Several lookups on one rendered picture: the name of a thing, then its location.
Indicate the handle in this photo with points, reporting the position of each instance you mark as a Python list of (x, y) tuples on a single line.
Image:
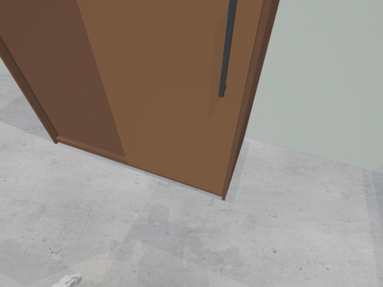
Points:
[(227, 46)]

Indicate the wardrobe door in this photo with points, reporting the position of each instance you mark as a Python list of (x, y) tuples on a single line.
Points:
[(49, 42), (160, 64)]

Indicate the robot left hand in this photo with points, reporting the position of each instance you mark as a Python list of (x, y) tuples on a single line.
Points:
[(69, 281)]

